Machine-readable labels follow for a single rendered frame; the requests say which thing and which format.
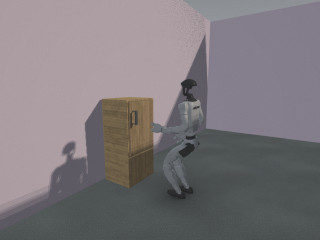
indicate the right robot hand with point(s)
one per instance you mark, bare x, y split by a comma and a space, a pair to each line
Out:
182, 136

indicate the right robot foot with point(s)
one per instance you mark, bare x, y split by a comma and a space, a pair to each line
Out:
187, 190

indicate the right robot upper arm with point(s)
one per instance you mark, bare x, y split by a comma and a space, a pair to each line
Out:
201, 117

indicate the left robot hand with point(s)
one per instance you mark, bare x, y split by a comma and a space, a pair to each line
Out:
156, 127

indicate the left robot forearm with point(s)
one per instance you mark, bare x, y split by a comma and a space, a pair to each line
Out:
172, 130

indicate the cupboard door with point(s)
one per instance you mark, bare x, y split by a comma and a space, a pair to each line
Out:
140, 136

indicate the handle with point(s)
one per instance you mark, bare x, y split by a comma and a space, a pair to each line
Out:
136, 117

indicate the left robot shin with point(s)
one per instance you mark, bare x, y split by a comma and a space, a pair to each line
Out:
171, 177

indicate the left robot upper arm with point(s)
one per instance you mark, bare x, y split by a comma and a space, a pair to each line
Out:
183, 111

